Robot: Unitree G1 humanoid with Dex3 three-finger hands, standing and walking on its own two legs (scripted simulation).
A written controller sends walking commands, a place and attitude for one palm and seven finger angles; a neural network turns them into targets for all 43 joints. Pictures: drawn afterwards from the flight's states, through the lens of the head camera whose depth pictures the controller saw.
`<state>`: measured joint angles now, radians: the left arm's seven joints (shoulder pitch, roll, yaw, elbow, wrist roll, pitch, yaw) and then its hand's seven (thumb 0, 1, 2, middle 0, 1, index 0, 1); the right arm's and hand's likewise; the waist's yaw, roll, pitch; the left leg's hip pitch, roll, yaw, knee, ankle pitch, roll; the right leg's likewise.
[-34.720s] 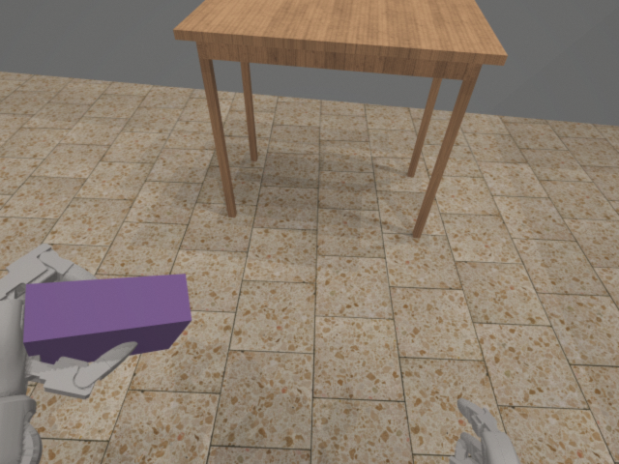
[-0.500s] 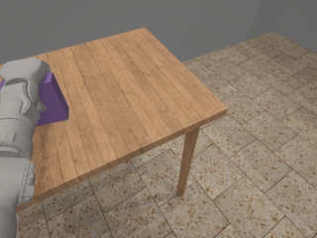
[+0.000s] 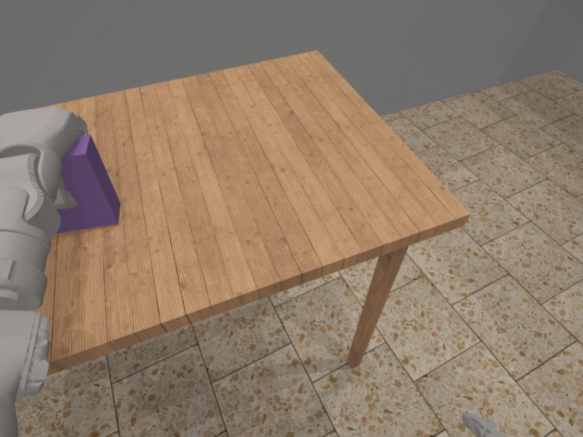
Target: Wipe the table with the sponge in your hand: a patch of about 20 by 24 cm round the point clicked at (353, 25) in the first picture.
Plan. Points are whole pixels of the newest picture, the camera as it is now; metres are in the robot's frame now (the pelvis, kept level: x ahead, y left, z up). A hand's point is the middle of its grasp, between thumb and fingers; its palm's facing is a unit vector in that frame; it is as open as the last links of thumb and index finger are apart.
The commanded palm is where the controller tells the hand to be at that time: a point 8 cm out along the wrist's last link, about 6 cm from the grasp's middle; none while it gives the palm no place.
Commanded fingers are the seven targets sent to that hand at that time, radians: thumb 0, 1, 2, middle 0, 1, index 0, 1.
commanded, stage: wipe back along the first lane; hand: left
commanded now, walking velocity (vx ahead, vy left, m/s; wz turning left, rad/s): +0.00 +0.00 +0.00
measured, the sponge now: (67, 199) +0.39 +0.36 +0.11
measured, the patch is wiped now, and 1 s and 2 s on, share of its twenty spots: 1.00 1.00 1.00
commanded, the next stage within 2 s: lift the sponge slowly off the table in 1.72 s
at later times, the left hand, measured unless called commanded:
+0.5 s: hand (56, 187) +0.37 +0.34 +0.15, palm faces -0.01 +0.02 -1.00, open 9.1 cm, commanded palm +0.34 +0.33 +0.20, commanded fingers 0.00 0.10 1.30 -1.20 -1.60 -1.20 -1.60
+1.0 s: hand (62, 212) +0.33 +0.31 +0.15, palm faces +0.02 +0.01 -1.00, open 9.1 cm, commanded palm +0.29 +0.31 +0.18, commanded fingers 0.00 0.10 1.30 -1.20 -1.60 -1.20 -1.60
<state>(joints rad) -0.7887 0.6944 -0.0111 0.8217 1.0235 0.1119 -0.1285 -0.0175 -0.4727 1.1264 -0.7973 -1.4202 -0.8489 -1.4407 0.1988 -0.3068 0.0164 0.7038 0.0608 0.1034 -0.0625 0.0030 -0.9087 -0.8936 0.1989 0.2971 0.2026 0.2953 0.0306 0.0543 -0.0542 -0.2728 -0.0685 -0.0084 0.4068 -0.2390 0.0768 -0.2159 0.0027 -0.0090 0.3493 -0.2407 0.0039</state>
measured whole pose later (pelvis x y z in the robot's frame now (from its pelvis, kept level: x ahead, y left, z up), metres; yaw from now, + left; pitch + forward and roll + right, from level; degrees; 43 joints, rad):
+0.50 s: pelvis -0.02 +0.01 +0.00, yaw +0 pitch +5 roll -1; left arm -0.63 0.65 -0.01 0.62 0.97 0.16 -0.08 -0.02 -0.46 1.12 -0.78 -1.44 -0.83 -1.46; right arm 0.21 -0.30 0.03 0.71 0.06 0.12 -0.04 0.01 -0.91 -0.89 0.20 0.30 0.20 0.30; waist 0.04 0.07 -0.05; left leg -0.27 -0.08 0.00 0.41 -0.22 0.08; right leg -0.22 -0.01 0.00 0.37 -0.23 0.01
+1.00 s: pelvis -0.01 -0.01 +0.00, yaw +0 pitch +2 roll -1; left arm -0.45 0.60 -0.04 0.36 0.96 0.31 -0.11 -0.02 -0.45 1.12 -0.77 -1.46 -0.82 -1.48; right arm 0.10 -0.30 0.06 0.67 0.05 0.11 -0.05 0.01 -0.91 -0.89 0.20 0.30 0.20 0.30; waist 0.08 0.08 -0.05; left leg -0.21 -0.06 -0.01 0.40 -0.23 0.06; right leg -0.16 0.01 -0.01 0.37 -0.24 -0.01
